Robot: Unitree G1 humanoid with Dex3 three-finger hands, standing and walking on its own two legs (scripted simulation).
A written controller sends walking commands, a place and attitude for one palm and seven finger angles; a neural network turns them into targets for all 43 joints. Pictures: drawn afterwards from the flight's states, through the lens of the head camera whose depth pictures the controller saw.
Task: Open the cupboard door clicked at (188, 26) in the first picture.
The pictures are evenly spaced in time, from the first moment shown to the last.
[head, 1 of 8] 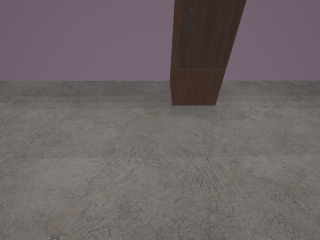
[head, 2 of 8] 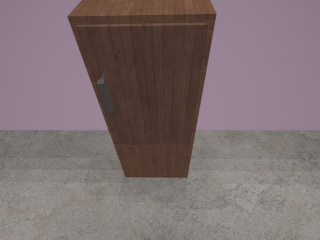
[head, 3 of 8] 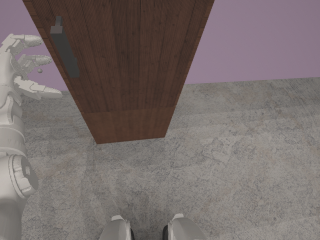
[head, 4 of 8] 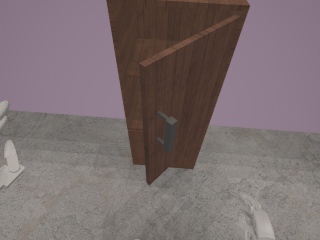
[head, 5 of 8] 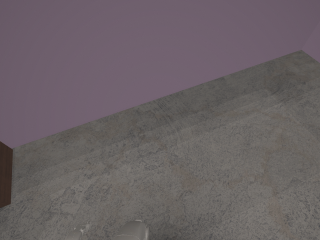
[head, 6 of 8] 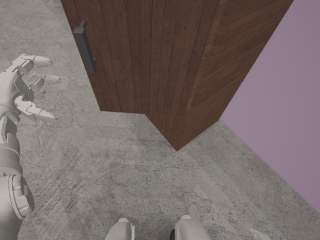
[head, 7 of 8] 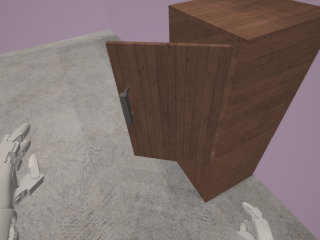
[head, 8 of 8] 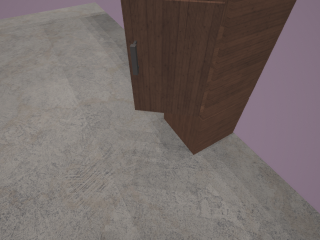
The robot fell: no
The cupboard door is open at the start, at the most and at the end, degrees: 0 53 51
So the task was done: yes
